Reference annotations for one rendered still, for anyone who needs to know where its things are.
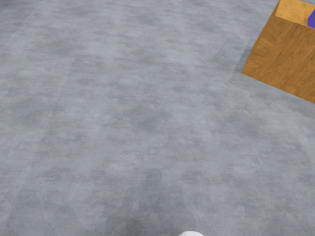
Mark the pedestal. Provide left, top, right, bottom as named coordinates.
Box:
left=241, top=0, right=315, bottom=104

